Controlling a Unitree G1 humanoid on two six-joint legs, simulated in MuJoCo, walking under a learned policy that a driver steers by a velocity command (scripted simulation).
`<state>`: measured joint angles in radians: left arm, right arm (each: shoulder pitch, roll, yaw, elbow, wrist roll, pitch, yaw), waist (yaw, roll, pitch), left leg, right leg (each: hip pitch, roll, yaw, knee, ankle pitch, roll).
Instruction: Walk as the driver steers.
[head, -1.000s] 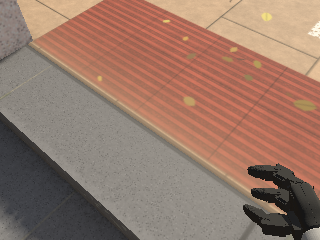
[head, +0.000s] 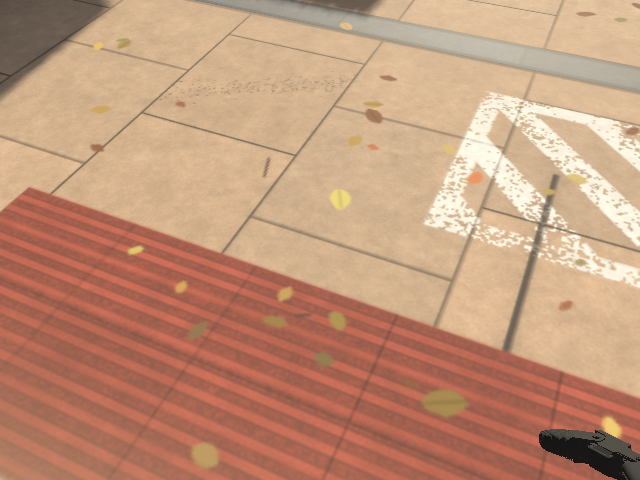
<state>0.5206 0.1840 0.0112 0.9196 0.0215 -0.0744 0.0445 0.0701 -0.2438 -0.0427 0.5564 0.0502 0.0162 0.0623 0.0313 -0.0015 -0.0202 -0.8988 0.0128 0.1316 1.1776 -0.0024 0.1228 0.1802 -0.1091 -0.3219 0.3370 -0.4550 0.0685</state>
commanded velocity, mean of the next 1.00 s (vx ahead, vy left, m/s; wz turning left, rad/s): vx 0.91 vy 0.00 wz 0.88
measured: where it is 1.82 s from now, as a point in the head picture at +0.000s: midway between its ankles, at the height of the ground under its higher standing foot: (195, 347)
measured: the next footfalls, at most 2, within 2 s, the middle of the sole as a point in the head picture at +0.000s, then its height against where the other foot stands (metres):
left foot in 0.10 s outside the picture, level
right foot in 0.52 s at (363, 422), level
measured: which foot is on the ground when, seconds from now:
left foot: up 0.00-0.08, down 0.10-0.52, up 0.54-0.96, down 0.98-1.00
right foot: down 0.00-0.08, up 0.10-0.50, down 0.52-0.98, up 1.00-1.00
